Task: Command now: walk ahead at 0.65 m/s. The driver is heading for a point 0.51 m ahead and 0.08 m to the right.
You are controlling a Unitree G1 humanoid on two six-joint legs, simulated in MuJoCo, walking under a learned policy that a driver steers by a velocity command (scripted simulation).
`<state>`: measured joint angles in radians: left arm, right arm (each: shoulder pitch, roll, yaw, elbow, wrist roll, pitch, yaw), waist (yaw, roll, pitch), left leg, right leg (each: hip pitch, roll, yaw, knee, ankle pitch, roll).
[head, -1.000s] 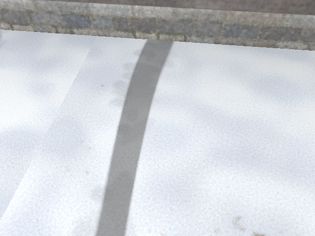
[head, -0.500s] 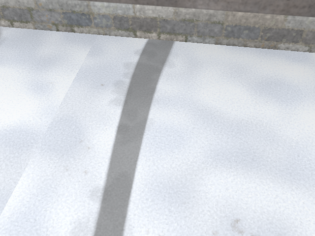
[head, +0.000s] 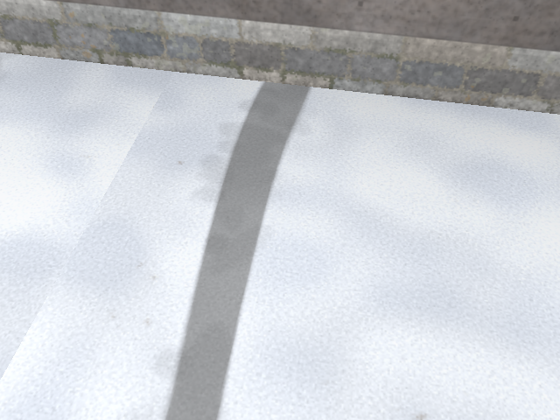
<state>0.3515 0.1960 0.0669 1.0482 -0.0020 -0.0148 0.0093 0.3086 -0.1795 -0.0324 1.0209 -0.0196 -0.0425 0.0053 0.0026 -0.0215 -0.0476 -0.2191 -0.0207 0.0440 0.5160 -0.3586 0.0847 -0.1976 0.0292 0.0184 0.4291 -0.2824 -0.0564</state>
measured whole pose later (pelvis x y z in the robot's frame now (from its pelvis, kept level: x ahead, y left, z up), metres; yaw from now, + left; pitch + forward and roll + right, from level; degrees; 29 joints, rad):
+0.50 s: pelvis +0.29 -0.06 -0.05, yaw -11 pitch +3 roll -2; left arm 0.00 0.23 0.05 0.78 0.04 -0.05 -0.05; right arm 0.52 -0.19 -0.04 1.07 -0.03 -0.10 -0.02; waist -0.03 0.02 0.03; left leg 0.17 0.10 0.15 0.67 -0.39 -0.01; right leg -0.57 0.09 -0.17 0.69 -0.18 -0.20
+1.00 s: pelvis +0.61 -0.15 -0.02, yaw -21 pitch -2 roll +0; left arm 0.26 0.23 0.04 0.98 0.01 -0.04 0.03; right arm 0.23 -0.21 -0.02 0.95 -0.01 -0.08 -0.01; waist -0.01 -0.01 0.12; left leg -0.37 -0.07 0.10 0.48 -0.07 0.11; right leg -0.26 0.14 0.06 1.18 -0.48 -0.04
